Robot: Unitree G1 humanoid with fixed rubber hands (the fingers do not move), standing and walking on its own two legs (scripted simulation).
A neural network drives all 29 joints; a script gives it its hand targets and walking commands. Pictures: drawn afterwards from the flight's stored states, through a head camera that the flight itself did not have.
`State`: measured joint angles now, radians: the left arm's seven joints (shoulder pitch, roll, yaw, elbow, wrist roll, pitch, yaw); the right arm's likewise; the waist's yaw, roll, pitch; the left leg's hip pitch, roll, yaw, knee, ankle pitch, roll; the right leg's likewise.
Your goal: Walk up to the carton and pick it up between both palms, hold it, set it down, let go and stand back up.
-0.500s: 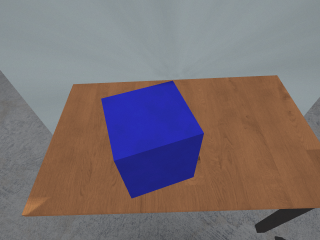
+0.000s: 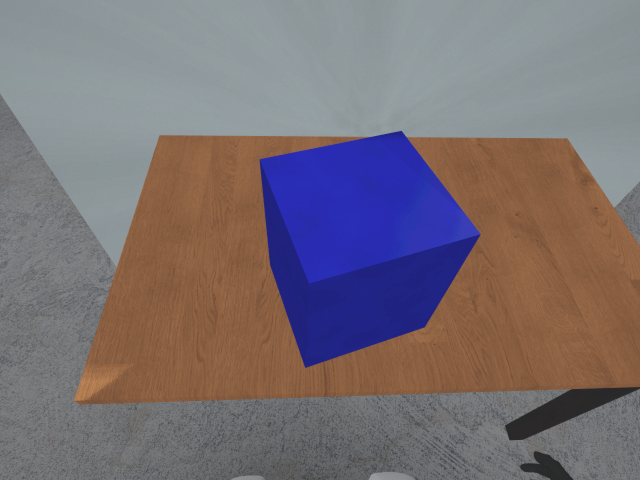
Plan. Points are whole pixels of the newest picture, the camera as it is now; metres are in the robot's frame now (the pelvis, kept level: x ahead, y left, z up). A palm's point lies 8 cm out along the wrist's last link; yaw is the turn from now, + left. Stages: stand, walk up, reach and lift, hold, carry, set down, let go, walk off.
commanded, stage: walk up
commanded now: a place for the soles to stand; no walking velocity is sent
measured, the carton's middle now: (351, 253) +0.43 -0.04 +0.00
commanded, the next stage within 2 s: reach and lift in 0.98 s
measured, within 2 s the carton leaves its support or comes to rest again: neither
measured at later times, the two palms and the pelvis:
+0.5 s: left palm out of the picture +0.07 +0.27 -0.10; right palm out of the picture +0.03 -0.32 -0.09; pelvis -0.02 -0.02 +0.02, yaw -1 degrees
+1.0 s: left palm out of the picture +0.08 +0.27 -0.09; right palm out of the picture +0.05 -0.32 -0.09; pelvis -0.01 -0.02 +0.03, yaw -2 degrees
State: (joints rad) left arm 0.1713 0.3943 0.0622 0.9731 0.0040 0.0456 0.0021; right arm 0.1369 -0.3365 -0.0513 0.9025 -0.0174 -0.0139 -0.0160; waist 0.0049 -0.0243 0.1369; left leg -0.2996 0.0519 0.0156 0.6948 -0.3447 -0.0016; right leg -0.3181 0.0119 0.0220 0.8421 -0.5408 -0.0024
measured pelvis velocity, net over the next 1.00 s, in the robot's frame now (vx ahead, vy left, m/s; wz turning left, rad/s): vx -0.01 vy -0.02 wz -0.03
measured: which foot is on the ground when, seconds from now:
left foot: down 0.00-1.00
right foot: up 0.00-0.06, down 0.08-1.00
